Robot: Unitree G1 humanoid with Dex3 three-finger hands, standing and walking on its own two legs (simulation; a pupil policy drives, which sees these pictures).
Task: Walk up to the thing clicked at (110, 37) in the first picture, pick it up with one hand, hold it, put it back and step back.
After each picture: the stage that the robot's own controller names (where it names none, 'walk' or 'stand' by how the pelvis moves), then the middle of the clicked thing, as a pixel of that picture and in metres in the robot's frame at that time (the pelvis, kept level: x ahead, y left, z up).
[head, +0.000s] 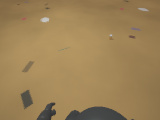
stand; (110, 37) +1.94 -0.40 -0.72
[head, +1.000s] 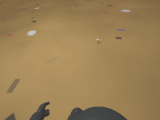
walk; (97, 41) +1.84 +0.06 -0.70
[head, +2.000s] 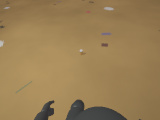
walk; (81, 52) +1.25 +0.33 -0.71
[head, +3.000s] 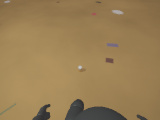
walk; (80, 69) +0.79 +0.26 -0.71
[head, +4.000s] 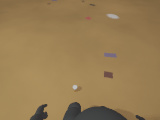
walk; (75, 88) +0.44 +0.22 -0.69
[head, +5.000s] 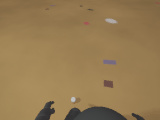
stand; (73, 100) +0.30 +0.22 -0.72
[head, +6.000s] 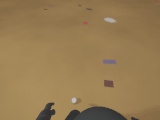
stand; (74, 101) +0.29 +0.21 -0.72
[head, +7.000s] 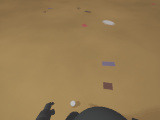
stand; (73, 104) +0.27 +0.21 -0.72
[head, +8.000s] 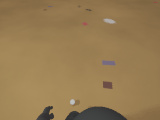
stand; (72, 102) +0.28 +0.22 -0.73
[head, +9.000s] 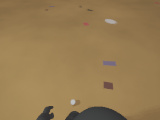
stand; (73, 102) +0.28 +0.22 -0.73
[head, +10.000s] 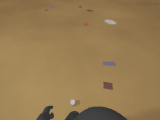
stand; (73, 103) +0.28 +0.22 -0.73
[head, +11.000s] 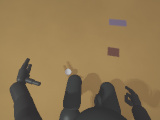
go down; (68, 72) +0.34 +0.24 -0.44
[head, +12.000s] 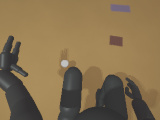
go down; (65, 64) +0.36 +0.27 -0.32
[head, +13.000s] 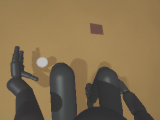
close in; (43, 63) +0.33 +0.30 -0.22
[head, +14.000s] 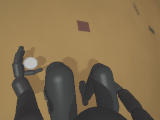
close; (31, 64) +0.32 +0.30 -0.20
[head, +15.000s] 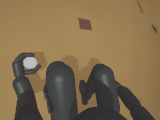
lift; (31, 64) +0.31 +0.31 -0.21
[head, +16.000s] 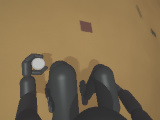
lift; (38, 65) +0.31 +0.28 -0.20
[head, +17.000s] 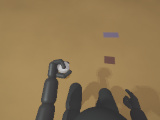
lift; (64, 70) +0.32 +0.20 +0.00
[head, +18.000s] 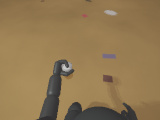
hold; (67, 70) +0.33 +0.19 +0.02
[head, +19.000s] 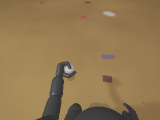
hold; (69, 72) +0.33 +0.17 +0.00
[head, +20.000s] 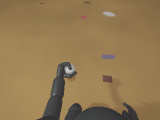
crouch; (70, 73) +0.33 +0.17 +0.00
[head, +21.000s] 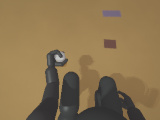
crouch; (61, 59) +0.39 +0.24 -0.09
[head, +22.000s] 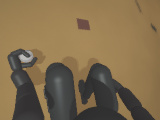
lower; (28, 59) +0.35 +0.32 -0.21
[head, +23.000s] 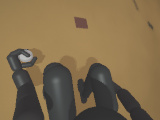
lower; (27, 59) +0.35 +0.32 -0.21
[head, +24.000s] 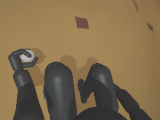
lower; (28, 59) +0.34 +0.32 -0.21
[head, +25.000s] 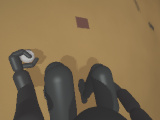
lower; (28, 59) +0.34 +0.32 -0.21
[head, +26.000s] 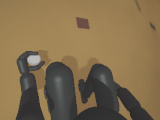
open; (34, 62) +0.33 +0.29 -0.21
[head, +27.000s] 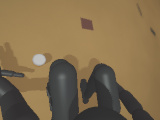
rise; (38, 61) +0.33 +0.28 -0.21
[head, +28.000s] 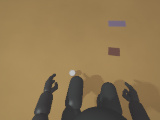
walk; (72, 73) +0.36 +0.23 -0.46
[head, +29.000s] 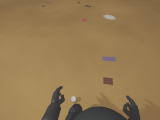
stand; (73, 99) +0.30 +0.20 -0.66
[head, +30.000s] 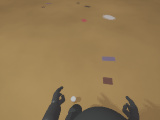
stand; (73, 99) +0.30 +0.21 -0.67
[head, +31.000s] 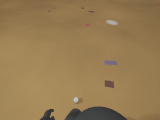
stand; (76, 100) +0.32 +0.19 -0.72
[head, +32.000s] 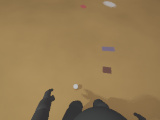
walk; (75, 87) +0.37 +0.16 -0.71
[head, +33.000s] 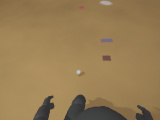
walk; (78, 73) +0.61 +0.23 -0.69
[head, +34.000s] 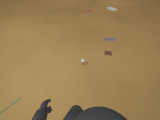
stand; (82, 62) +0.92 +0.20 -0.70
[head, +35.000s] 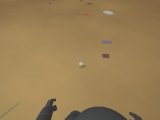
stand; (80, 65) +0.90 +0.21 -0.72
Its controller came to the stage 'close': yes
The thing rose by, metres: 0.71
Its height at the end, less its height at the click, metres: +0.00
